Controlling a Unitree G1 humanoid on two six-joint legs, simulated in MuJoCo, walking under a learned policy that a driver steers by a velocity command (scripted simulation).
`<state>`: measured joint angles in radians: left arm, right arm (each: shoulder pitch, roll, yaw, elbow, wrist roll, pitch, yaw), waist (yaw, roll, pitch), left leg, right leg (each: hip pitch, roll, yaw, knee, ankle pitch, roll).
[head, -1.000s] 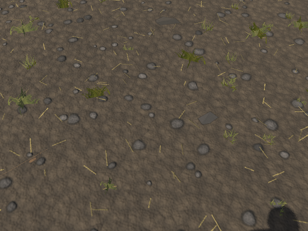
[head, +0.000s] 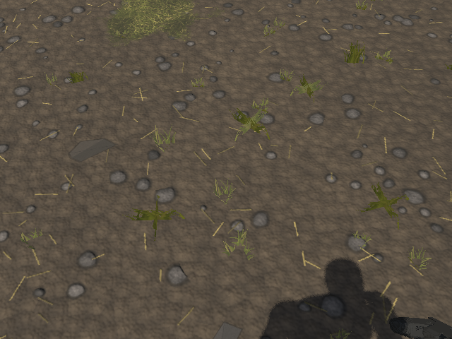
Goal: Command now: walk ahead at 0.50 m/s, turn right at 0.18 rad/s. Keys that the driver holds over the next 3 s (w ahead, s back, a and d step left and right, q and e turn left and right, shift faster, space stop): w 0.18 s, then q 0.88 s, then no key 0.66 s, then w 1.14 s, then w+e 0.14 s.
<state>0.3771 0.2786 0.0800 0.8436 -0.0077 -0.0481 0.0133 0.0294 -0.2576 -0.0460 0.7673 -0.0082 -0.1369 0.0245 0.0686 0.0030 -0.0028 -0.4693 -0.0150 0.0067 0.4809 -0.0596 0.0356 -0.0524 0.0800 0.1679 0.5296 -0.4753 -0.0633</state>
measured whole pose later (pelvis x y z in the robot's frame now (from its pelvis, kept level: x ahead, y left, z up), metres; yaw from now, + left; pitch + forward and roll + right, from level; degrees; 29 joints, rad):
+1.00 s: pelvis +0.26 +0.02 +0.02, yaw +24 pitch +2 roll -3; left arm 0.10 0.31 0.10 0.80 0.01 0.02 0.04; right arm 0.24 -0.29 -0.07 0.68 -0.01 0.02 -0.01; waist -0.01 -0.03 0.03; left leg -0.33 0.00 -0.03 0.53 -0.24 0.04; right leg -0.57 -0.01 0.00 1.07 -0.42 0.05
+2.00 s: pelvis +0.33 +0.05 +0.00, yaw +31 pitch +0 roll +0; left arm 0.28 0.28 0.04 0.88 -0.02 -0.03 0.00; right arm 0.32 -0.25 -0.06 0.72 0.01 -0.07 0.00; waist 0.00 -0.04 0.00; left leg -0.24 -0.04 0.01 0.58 -0.33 0.04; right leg -0.21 -0.02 0.04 0.67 -0.42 -0.02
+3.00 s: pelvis +0.79 +0.31 +0.00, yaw +29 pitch +3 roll -1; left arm 0.41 0.30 0.04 0.92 -0.01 -0.04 0.00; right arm 0.03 -0.25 -0.02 0.66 0.00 -0.11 0.03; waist 0.08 0.00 0.04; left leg -0.50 0.01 0.04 0.54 -0.08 0.05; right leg -0.05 0.02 0.03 0.64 -0.50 -0.03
